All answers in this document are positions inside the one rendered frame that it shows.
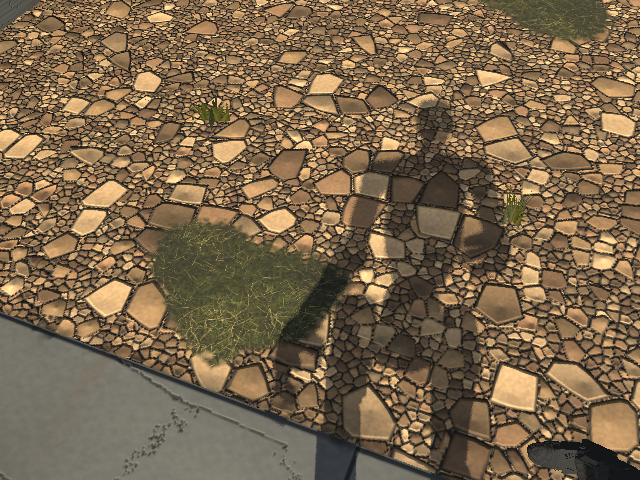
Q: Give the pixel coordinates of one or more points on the right robot hand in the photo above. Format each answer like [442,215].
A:
[590,461]

